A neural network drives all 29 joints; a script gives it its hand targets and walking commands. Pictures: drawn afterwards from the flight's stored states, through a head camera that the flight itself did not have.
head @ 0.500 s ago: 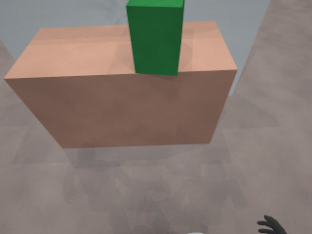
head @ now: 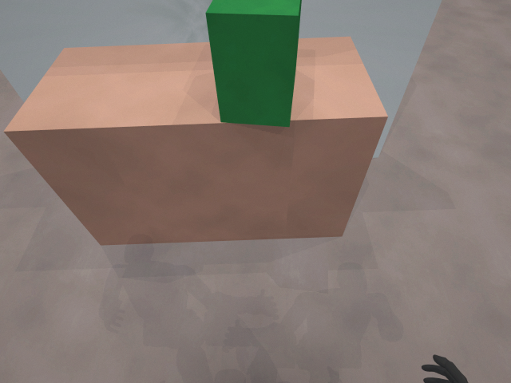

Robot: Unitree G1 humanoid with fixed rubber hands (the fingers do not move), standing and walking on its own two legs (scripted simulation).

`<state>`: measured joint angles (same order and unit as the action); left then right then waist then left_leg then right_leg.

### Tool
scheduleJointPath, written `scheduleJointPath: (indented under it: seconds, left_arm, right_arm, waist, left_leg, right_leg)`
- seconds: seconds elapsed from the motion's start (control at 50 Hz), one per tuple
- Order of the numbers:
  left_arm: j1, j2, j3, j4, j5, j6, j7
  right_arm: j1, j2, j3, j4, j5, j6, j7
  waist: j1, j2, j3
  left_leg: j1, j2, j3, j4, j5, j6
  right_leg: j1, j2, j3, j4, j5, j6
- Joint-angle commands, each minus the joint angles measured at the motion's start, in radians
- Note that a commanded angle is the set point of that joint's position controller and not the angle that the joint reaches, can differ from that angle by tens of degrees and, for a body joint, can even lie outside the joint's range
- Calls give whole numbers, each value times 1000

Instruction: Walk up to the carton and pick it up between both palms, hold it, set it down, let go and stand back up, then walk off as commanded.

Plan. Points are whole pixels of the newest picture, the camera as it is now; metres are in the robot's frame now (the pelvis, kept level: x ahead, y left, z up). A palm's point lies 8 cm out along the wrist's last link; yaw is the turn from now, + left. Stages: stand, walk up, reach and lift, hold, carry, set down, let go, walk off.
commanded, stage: stand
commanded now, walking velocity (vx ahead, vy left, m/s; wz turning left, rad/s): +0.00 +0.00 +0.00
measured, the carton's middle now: (261, 47) +0.93 +0.00 +0.05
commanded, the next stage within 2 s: none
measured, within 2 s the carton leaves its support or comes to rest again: neither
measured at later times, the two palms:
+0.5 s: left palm out of the picture +0.08 +0.30 -0.11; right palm out of the picture +0.11 -0.30 -0.11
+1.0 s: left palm out of the picture +0.07 +0.30 -0.11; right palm out of the picture +0.10 -0.30 -0.10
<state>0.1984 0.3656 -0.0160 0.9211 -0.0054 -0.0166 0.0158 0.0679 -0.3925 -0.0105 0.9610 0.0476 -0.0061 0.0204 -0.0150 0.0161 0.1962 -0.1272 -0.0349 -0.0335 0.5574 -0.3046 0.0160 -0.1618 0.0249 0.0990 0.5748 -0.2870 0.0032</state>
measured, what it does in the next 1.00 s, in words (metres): stands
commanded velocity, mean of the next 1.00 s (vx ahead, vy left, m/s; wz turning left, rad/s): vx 0.00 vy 0.00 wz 0.00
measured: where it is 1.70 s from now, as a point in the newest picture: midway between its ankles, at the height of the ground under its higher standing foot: outside the picture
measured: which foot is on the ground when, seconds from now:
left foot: down 0.00-1.00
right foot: down 0.00-1.00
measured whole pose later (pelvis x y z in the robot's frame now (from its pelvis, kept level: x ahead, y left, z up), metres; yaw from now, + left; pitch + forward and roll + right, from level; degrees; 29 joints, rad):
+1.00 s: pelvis -0.01 +0.00 +0.00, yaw +0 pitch -8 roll +0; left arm 0.20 0.36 -0.01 0.92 -0.01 -0.01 0.02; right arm 0.07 -0.38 -0.01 0.97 0.05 0.00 0.02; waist -0.02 0.00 0.19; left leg -0.10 -0.03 -0.03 0.53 -0.28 0.02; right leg -0.14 0.02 0.11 0.54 -0.26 0.01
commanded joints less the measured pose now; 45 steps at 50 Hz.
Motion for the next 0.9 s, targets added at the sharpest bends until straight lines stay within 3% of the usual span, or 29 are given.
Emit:
scheduleJointPath:
  seconds: [0.0, 0.02, 0.06, 0.1, 0.14, 0.16, 0.18, 0.2, 0.22, 0.26, 0.28, 0.32, 0.34, 0.36, 0.38, 0.44, 0.48, 0.5, 0.54, 0.56, 0.6, 0.64, 0.72, 0.78, 0.8, 0.82, 0.84, 0.86, 0.88]
  left_arm:
    - [-111, 243, 65, 10, 9, -26, 3]
    - [-89, 212, 66, -12, -5, -22, 5]
    - [-92, 229, 73, -1, 5, -10, 6]
    - [-113, 220, 69, -8, 1, -8, 8]
    - [-75, 227, 79, -6, 15, -16, 5]
    - [-75, 235, 72, -6, 8, -20, 9]
    - [-115, 214, 60, -3, 6, -19, 8]
    - [-126, 187, 62, -14, 4, -20, 6]
    - [-82, 225, 66, -7, -1, -26, 2]
    - [-60, 213, 66, -1, 5, -17, 2]
    - [-90, 231, 73, 11, 4, -19, 4]
    - [-57, 215, 60, 14, -1, -14, 4]
    - [-76, 206, 63, 1, 3, -18, 12]
    - [-62, 197, 65, 4, 5, -19, 5]
    - [-50, 203, 55, 6, 1, -19, 3]
    - [-108, 236, 79, 0, 14, -17, 12]
    - [-85, 228, 61, -7, 7, -18, 5]
    - [-73, 236, 69, -2, 8, -21, -1]
    - [-118, 228, 70, -6, 7, -19, 8]
    - [-91, 198, 68, -23, 11, -22, 2]
    - [-130, 220, 73, -12, 15, -28, 6]
    - [-82, 196, 59, 0, 8, -22, 3]
    - [-106, 230, 69, 3, 12, -25, 10]
    - [-81, 228, 67, -11, 2, -21, 5]
    - [-113, 203, 64, -5, 10, -26, 7]
    - [-84, 199, 57, -20, 4, -28, 4]
    - [-107, 241, 65, 3, 14, -34, 6]
    - [-115, 236, 65, -3, 14, -31, 7]
    - [-121, 215, 59, -12, 3, -25, 6]
  right_arm:
    - [-64, -169, -30, 30, -65, -12, -23]
    - [-90, -210, -36, 19, -59, -17, -19]
    - [-73, -194, -35, 24, -63, -18, -18]
    - [-62, -200, -36, 29, -59, -20, -19]
    - [-91, -202, -39, 18, -64, -22, -23]
    - [-126, -208, -44, 15, -59, -19, -22]
    - [-71, -178, -34, 21, -49, -19, -20]
    - [-86, -179, -40, 7, -57, -21, -22]
    - [-92, -199, -44, 16, -63, -27, -21]
    - [-101, -213, -46, 9, -66, -24, -17]
    - [-56, -210, -40, 25, -64, -22, -17]
    - [-62, -219, -47, 34, -62, -17, -30]
    - [-64, -208, -51, 17, -65, -21, -29]
    - [-60, -204, -41, 25, -68, -24, -30]
    - [-68, -214, -46, 12, -64, -28, -21]
    - [-76, -153, -29, 17, -57, -22, -22]
    - [-77, -196, -40, 21, -63, -16, -23]
    - [-64, -186, -41, 20, -66, -10, -23]
    - [-90, -177, -35, 22, -65, -18, -23]
    - [-63, -187, -49, 18, -58, -19, -28]
    - [-85, -203, -52, 3, -58, -25, -28]
    - [-92, -172, -39, 7, -69, -22, -18]
    - [-72, -163, -32, 19, -58, -7, -23]
    - [-97, -186, -37, 12, -62, -19, -21]
    - [-82, -172, -46, 15, -59, -21, -16]
    - [-92, -196, -47, 18, -60, -18, -18]
    - [-70, -199, -58, 10, -66, -19, -23]
    - [-91, -199, -55, 2, -66, -21, -19]
    - [-77, -178, -46, 16, -65, -22, -17]
  waist:
    - [23, -143, -200]
    - [39, -107, -231]
    - [9, -91, -246]
    - [14, -128, -206]
    - [27, -73, -239]
    - [35, -118, -260]
    - [11, -148, -243]
    - [-1, -112, -227]
    - [27, -107, -234]
    - [29, -46, -251]
    - [10, -88, -258]
    - [42, -159, -206]
    - [21, -156, -241]
    - [40, -174, -270]
    - [31, -101, -278]
    - [-1, -112, -252]
    - [26, -114, -232]
    - [19, -158, -237]
    - [25, -104, -226]
    - [32, -156, -252]
    - [1, -147, -254]
    - [29, -118, -265]
    - [13, -93, -202]
    - [46, -112, -230]
    - [24, -153, -220]
    - [43, -163, -242]
    - [5, -183, -246]
    - [15, -126, -245]
    - [21, -149, -241]
  left_leg:
    - [2, 126, -114, -197, 151, 38]
    - [13, 135, -120, -194, 116, 39]
    - [8, 128, -108, -201, 90, 29]
    - [11, 120, -91, -202, 141, 21]
    - [-1, 156, -130, -221, 90, 50]
    - [19, 147, -112, -210, 117, 37]
    - [36, 129, -107, -209, 160, 30]
    - [52, 149, -104, -209, 163, 33]
    - [37, 161, -152, -213, 131, 53]
    - [16, 156, -130, -212, 152, 48]
    - [24, 147, -127, -211, 186, 40]
    - [24, 158, -130, -211, 205, 44]
    - [40, 143, -112, -184, 244, 42]
    - [41, 159, -119, -192, 252, 46]
    - [86, 143, -103, -193, 208, 34]
    - [76, 121, -89, -182, 191, 28]
    - [43, 147, -121, -207, 128, 42]
    - [54, 129, -109, -190, 169, 36]
    - [26, 129, -100, -194, 185, 33]
    - [47, 149, -112, -195, 196, 45]
    - [46, 148, -125, -202, 163, 43]
    - [75, 135, -105, -189, 197, 34]
    - [47, 115, -91, -213, 172, 24]
    - [30, 154, -130, -216, 163, 55]
    - [66, 126, -84, -220, 160, 28]
    - [75, 131, -95, -187, 155, 32]
    - [76, 135, -94, -202, 103, 34]
    - [70, 130, -98, -188, 122, 43]
    - [49, 122, -98, -208, 103, 34]
  right_leg:
    - [-5, -108, 95, -191, 230, -37]
    - [-6, -115, 105, -206, 202, -41]
    - [23, -99, 106, -225, 179, -31]
    - [-14, -107, 121, -227, 169, -40]
    - [43, -98, 103, -207, 212, -31]
    - [42, -115, 92, -209, 265, -40]
    - [13, -121, 102, -206, 232, -50]
    - [-30, -124, 114, -210, 231, -45]
    - [-5, -113, 115, -216, 186, -49]
    - [37, -99, 106, -205, 243, -40]
    - [28, -103, 105, -189, 250, -41]
    - [-5, -107, 101, -203, 239, -45]
    - [27, -108, 106, -201, 297, -45]
    - [64, -109, 97, -198, 289, -43]
    - [36, -120, 117, -195, 298, -49]
    - [-20, -128, 128, -225, 250, -53]
    - [8, -105, 96, -215, 183, -42]
    - [3, -119, 118, -221, 243, -54]
    - [34, -124, 111, -218, 272, -48]
    - [32, -119, 103, -209, 280, -49]
    - [8, -122, 106, -194, 272, -59]
    - [13, -111, 92, -212, 294, -44]
    - [-4, -113, 119, -215, 268, -40]
    - [18, -113, 103, -215, 227, -45]
    - [-21, -122, 122, -226, 200, -51]
    - [-10, -117, 99, -236, 220, -49]
    - [-20, -131, 117, -240, 213, -46]
    - [-11, -139, 123, -250, 217, -58]
    - [-6, -118, 111, -245, 195, -47]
